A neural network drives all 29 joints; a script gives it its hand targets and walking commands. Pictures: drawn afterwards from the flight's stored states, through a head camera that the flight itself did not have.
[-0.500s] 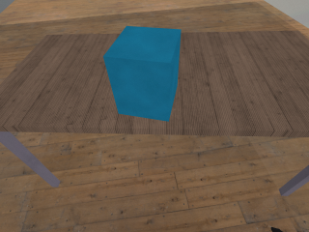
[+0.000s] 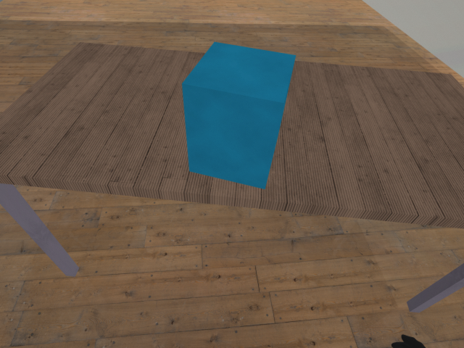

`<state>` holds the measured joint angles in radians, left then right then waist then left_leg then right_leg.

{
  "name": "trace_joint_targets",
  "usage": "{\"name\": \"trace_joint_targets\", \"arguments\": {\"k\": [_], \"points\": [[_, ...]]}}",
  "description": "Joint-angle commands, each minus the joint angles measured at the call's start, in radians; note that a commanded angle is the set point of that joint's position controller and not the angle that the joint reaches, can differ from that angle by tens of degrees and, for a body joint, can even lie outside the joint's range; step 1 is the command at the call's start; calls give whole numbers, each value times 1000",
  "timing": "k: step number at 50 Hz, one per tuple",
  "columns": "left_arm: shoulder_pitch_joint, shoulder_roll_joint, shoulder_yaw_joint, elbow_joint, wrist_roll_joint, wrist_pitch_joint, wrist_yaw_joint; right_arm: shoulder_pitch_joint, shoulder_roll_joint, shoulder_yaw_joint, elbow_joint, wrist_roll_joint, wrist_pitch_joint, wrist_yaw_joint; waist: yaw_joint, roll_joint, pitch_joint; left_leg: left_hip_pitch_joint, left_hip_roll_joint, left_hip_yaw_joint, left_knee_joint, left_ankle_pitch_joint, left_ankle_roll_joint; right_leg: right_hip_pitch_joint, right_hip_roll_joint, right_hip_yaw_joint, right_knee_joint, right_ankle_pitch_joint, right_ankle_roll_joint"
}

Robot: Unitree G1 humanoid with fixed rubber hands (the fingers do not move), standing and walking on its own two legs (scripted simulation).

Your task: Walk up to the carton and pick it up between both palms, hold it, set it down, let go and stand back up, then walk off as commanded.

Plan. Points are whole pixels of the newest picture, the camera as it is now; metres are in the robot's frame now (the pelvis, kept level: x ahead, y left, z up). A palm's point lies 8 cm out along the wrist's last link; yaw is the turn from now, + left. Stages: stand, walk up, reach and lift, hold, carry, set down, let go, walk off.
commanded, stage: walk up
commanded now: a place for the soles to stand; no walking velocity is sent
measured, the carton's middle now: (239, 116) +0.63 +0.00 +0.06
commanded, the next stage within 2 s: none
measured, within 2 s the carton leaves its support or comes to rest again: neither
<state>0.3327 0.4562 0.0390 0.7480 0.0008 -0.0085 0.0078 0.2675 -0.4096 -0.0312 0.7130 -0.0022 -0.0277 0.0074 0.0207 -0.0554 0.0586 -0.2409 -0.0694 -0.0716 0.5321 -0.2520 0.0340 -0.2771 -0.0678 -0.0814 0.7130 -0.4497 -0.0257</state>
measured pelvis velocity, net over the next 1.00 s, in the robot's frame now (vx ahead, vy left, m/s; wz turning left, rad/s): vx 0.01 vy -0.01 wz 0.01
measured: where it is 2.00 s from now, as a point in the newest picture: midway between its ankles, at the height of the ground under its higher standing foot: outside the picture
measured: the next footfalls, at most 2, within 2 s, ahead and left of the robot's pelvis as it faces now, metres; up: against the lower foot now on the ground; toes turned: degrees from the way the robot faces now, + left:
right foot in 0.12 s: +0.05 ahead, -0.13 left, +0.00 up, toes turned -6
left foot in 1.18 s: +0.13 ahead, +0.15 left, +0.00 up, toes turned -1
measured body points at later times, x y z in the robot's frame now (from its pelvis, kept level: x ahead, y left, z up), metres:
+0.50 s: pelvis +0.02 -0.01 +0.00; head +0.03 -0.03 +0.45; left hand +0.09 +0.32 -0.08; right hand +0.15 -0.32 -0.10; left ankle +0.02 +0.11 -0.73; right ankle +0.01 -0.13 -0.73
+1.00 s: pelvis +0.01 -0.01 +0.00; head +0.01 -0.01 +0.45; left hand +0.09 +0.35 -0.07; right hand +0.16 -0.31 -0.08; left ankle +0.02 +0.13 -0.70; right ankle +0.01 -0.13 -0.73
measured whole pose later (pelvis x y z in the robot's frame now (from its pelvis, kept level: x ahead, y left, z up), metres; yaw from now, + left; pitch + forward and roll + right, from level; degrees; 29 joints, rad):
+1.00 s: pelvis +0.01 -0.01 +0.00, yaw +1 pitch -3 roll +2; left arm 0.33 0.52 0.04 0.75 0.02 -0.08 0.01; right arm 0.19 -0.42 -0.03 0.71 0.00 0.00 0.07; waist 0.02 -0.03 0.04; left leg -0.31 -0.04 -0.05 0.77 -0.45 0.02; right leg -0.19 -0.08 -0.08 0.52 -0.28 -0.02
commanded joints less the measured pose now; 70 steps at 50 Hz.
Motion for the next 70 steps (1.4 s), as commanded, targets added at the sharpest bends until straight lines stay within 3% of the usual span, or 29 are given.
{"name": "trace_joint_targets", "arguments": {"k": [1, 5, 8, 9, 11, 14, 21, 22, 27, 32, 40, 41, 42, 43, 44, 45, 47, 49, 50, 52, 54, 56, 57, 58, 59, 62, 64, 66, 70], "points": [[-5, 133, 40, 1, 1, -12, 9, -48, -208, -57, -37, -33, -1, -3, -34, 281, -51, 81, 197, -252, -168, 186, 122, -47, 42, 58, -100, -18, 5], [62, 166, 43, 21, 16, -51, 28, -87, -156, -34, -53, 0, 13, -5, 23, 107, -134, 53, 149, -116, 54, 421, 54, 180, -24, 95, -349, 382, -14], [-1, 226, 60, 2, 18, -64, 27, -84, -132, -29, -29, 7, 23, 1, 5, -75, -79, -101, 41, 4, 117, -99, -3, 212, -255, 314, -331, 515, -164], [-47, 224, 58, -13, 18, -65, 21, -71, -132, -23, -21, 6, 32, 2, -1, -91, -68, -88, 66, 5, 105, -246, -5, 201, -277, 307, -301, 573, -171], [-82, 205, 47, -15, 9, -58, 16, -75, -158, -24, -8, -4, 23, 8, -23, -102, -16, -18, 68, -17, 20, -81, 7, 48, -200, 213, -299, 437, -123], [-96, 155, 37, -8, 1, -59, 14, -80, -187, -39, 9, -10, 1, 9, -27, -22, -65, 59, 116, -88, -15, 325, 36, 55, -93, 114, -222, 447, -36], [-92, 193, 41, -18, 12, -52, 14, -114, -182, -39, 7, -9, 19, 14, -14, -34, -44, 27, 134, -112, -68, 95, 42, 13, -86, 129, -280, 186, -41], [-96, 170, 39, -22, 8, -51, 12, -131, -183, -36, 4, -16, 11, 12, -13, 57, -24, 5, 146, -134, -85, 105, 48, 23, -66, 125, -269, 199, -36], [-80, 172, 37, -23, -1, -57, 13, -121, -188, -30, 22, -14, 4, 6, -7, 36, -93, 20, 134, -111, -49, 219, 42, 109, -77, 130, -249, 332, -40], [-66, 169, 40, -3, 7, -54, 10, -142, -183, -31, -3, -12, 4, 11, 1, 140, -96, 16, 141, -108, -64, 226, 42, 117, -62, 111, -240, 320, -41], [-95, 170, 38, 2, 13, -53, 1, -164, -180, -24, 15, -15, 11, 17, -8, 122, -22, -62, 134, -151, -147, -117, 46, 61, -52, 142, -310, 69, -35], [26, 267, 85, -18, 13, -69, -10, -92, -263, -71, -31, -35, 6, 48, 7, 100, -66, -143, 108, -198, -112, -481, 74, 132, -54, 174, -287, -251, -75], [82, 285, 96, 4, 22, -67, -10, -137, -254, -77, -45, -43, 12, 59, 36, 118, 27, -308, 77, -155, -79, -535, 47, 161, -95, 248, -347, -366, -110], [115, 291, 107, 3, 26, -76, -7, -176, -222, -68, -59, -41, 15, 60, 67, 5, 53, -424, 36, -70, 61, -426, 20, 274, -163, 368, -434, -415, -142], [161, 359, 125, 27, 28, -83, -1, -200, -213, -70, -77, -42, 13, 61, 88, -128, 78, -490, 41, 37, 312, -303, 13, 266, -339, 558, -558, -464, -208], [150, 364, 129, 6, 30, -93, 6, -186, -236, -75, -75, -47, 12, 61, 76, -52, 99, -535, 93, -12, 375, -248, -7, 311, -400, 591, -557, -354, -238], [151, 321, 118, -5, 21, -101, 6, -177, -226, -81, -80, -34, 0, 68, 64, -37, 96, -513, 117, 5, 303, -196, -1, 400, -339, 468, -481, 116, -235], [119, 314, 117, 0, 27, -101, 2, -177, -203, -85, -85, -31, -6, 77, 45, -26, 11, -372, 108, 28, 287, -249, 0, 332, -289, 320, -417, 286, -212], [96, 279, 108, -20, 23, -95, -6, -172, -206, -91, -82, -25, -3, 86, 43, 6, -8, -310, 100, 51, 263, -194, 1, 285, -212, 246, -424, 154, -170], [-28, 331, 103, -53, 28, -78, -15, -102, -214, -90, -54, -14, 7, 100, -8, -142, 45, -127, 107, 80, 213, -151, -14, 12, -199, 201, -497, -200, -144], [-145, 327, 97, -80, 29, -67, -27, 55, -202, -100, -4, -8, 7, 96, -97, -212, 37, 58, 94, 136, 107, -85, -13, -117, -164, 163, -425, -234, -129], [-168, 230, 75, -90, 31, -56, -25, 198, -249, -121, 79, -14, -5, 69, -173, -25, 30, 263, 41, 110, 24, -38, -20, -279, -59, 55, -127, -236, -89], [-121, 173, 59, -92, 20, -52, -26, 273, -296, -134, 82, -31, -14, 49, -206, 220, 8, 303, 121, -90, -170, -181, -13, -343, 20, -13, 205, -144, -54], [-72, 94, 29, -122, 3, -52, -15, 297, -365, -135, 51, -45, -31, 33, -196, 394, 13, 318, 342, -609, -357, -364, -7, -550, 196, 148, 448, -193, -22], [-30, 168, 44, -85, -7, -38, -13, 177, -361, -125, 21, -31, -37, 20, -99, 175, 76, 148, 397, -669, -402, -449, 17, -489, 138, 236, 490, -55, -27], [31, 224, 53, -37, -16, -41, -17, 53, -294, -95, -22, -14, -45, 11, -53, 167, 27, 96, 295, -404, -333, -94, -58, -310, 44, 248, 419, 91, -18], [98, 226, 63, -27, -16, -38, -23, 80, -241, -85, -44, -25, -48, 13, -31, 217, -3, 157, 238, -241, -270, 98, -22, -302, 49, 214, 345, 150, -14], [80, 209, 68, -32, -1, -30, -24, 146, -246, -93, -37, -11, -57, 10, -44, 209, -5, 204, 276, -226, -251, 194, 64, -312, 50, 200, 338, 165, 10], [-48, 165, 49, -88, 3, -41, -35, 189, -216, -88, -39, -16, -49, 9, -99, 273, 37, 244, 207, -73, -225, 436, 120, -355, 61, 77, 165, 157, 19]]}}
